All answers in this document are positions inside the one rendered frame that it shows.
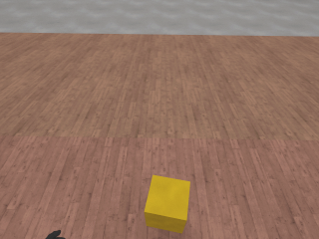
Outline carton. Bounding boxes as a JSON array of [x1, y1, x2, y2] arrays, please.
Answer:
[[144, 175, 190, 234]]

